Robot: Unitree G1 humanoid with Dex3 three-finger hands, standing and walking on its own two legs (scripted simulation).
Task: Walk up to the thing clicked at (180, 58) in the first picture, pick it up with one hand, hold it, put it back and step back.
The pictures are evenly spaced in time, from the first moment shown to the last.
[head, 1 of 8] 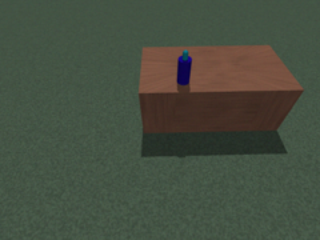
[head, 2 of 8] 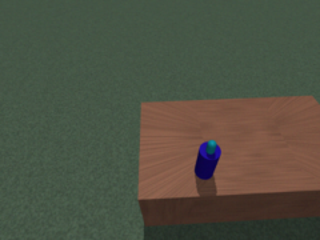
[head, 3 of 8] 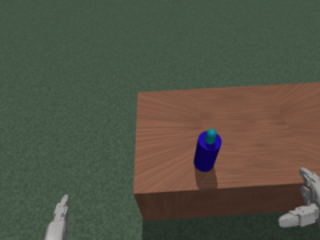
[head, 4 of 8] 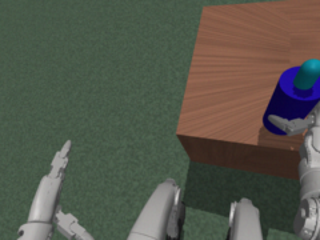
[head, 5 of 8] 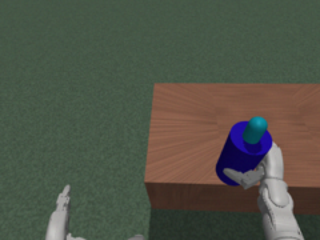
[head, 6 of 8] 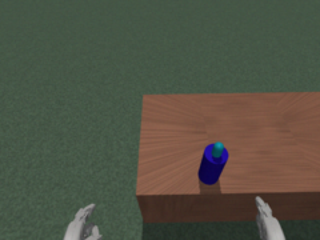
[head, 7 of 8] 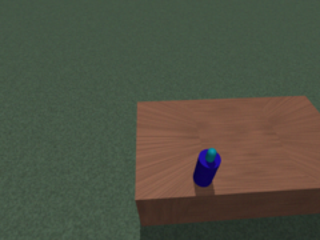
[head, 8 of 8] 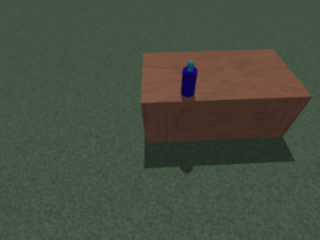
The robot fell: no
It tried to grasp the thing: yes
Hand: right
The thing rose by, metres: 0.26
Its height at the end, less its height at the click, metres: +0.00
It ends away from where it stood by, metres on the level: 0.04
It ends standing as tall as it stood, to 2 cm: yes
